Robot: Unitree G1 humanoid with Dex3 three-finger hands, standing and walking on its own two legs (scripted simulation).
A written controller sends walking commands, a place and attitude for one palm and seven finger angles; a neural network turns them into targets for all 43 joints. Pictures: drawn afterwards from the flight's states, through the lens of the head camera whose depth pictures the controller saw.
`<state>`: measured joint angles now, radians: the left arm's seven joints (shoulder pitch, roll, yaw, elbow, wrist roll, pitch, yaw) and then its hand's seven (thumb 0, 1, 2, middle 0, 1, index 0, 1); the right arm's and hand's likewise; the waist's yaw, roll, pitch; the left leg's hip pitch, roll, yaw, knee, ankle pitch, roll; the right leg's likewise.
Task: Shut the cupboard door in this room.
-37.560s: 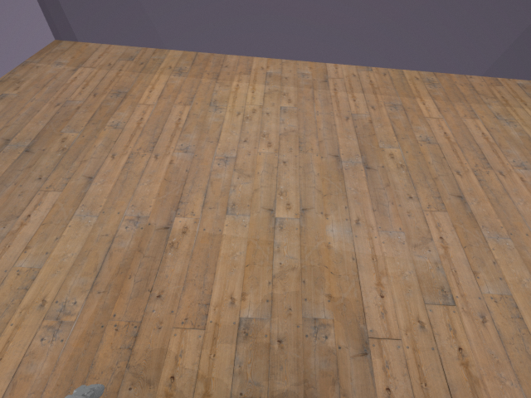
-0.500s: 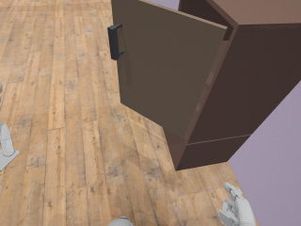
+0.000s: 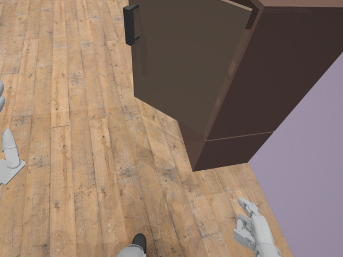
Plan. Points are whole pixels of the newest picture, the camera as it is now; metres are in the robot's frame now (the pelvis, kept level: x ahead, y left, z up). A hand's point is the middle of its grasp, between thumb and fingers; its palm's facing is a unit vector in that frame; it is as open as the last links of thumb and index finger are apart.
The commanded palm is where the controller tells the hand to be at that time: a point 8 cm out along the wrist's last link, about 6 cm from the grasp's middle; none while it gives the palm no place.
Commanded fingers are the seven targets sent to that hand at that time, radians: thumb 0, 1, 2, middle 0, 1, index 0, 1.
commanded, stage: stop stepping back and stand still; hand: left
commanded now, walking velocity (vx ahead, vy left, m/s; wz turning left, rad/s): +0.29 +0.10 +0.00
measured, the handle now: (133, 24) +0.85 +0.25 +0.06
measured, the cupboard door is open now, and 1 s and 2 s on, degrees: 45 45 45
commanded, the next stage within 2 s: let the arm hang, fingers relaxed in 1.12 s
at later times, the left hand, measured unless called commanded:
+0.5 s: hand out of the picture +0.12 +0.25 +0.18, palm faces +0.38 -0.82 -0.43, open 7.5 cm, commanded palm +0.05 +0.30 +0.18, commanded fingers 0.00 0.90 0.90 -0.20 -0.30 -0.20 -0.30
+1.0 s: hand out of the picture +0.12 +0.28 +0.18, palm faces +0.46 -0.78 -0.43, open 7.4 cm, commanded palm +0.06 +0.31 +0.18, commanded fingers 0.00 0.90 0.90 -0.20 -0.30 -0.20 -0.30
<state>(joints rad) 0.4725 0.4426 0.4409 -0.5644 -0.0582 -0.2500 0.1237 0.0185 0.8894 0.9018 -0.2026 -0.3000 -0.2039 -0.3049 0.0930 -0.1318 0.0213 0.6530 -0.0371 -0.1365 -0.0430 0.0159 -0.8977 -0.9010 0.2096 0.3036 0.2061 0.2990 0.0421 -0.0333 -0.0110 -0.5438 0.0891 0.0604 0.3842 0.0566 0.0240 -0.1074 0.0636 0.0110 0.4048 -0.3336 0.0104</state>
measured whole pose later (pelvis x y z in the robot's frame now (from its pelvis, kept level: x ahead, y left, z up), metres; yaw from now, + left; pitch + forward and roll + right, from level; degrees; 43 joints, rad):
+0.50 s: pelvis -0.09 -0.01 +0.01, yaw +1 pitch +0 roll -1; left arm 0.58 0.43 0.41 -0.51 -0.05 -0.18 0.14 0.02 0.89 0.90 -0.21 -0.30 -0.21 -0.31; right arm 0.29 -0.17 0.02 0.63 -0.01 -0.11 -0.08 0.02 -0.90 -0.90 0.20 0.30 0.20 0.30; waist -0.07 -0.03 -0.05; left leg -0.39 -0.02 0.00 0.44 -0.15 0.01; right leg -0.16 0.05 -0.01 0.48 -0.36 -0.04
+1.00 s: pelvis -0.08 +0.01 +0.01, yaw +1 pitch +0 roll -1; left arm 0.53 0.42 0.43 -0.50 -0.05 -0.20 0.16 0.02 0.89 0.90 -0.21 -0.30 -0.21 -0.31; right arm 0.21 -0.15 0.05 0.61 0.00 -0.13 -0.06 0.02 -0.90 -0.90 0.21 0.30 0.20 0.30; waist -0.01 -0.02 -0.01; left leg -0.32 0.06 0.06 0.51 -0.19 -0.01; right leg -0.16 0.02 -0.01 0.47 -0.31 -0.01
